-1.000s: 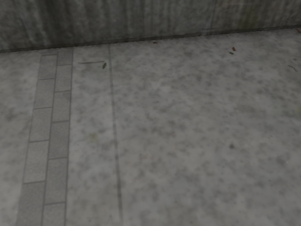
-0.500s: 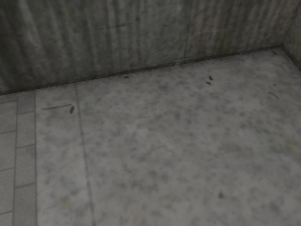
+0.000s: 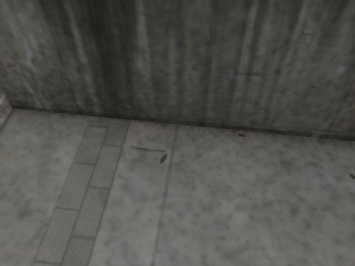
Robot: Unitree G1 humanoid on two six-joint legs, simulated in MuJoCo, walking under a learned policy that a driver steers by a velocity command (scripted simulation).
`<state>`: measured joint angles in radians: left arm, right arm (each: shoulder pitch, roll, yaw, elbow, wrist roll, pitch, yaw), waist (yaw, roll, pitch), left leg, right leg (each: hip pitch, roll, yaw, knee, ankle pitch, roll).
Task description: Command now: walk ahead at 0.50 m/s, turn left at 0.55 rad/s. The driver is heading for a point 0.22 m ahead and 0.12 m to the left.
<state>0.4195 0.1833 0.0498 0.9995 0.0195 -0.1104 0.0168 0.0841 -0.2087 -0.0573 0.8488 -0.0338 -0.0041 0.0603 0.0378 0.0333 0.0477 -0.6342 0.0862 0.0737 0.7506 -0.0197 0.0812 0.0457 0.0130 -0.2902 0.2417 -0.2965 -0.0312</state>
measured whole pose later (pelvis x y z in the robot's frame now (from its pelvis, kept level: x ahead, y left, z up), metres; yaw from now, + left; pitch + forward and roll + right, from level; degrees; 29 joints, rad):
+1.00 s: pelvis +0.20 +0.00 +0.01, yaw +7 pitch -2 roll +0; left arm 0.28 0.14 0.00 1.11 0.01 -0.02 0.04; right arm 0.29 -0.16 0.00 1.12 -0.01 -0.01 -0.04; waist 0.00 0.00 0.03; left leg -0.12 -0.03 0.06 0.35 -0.20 0.04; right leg -0.13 0.00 -0.04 0.37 -0.21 -0.02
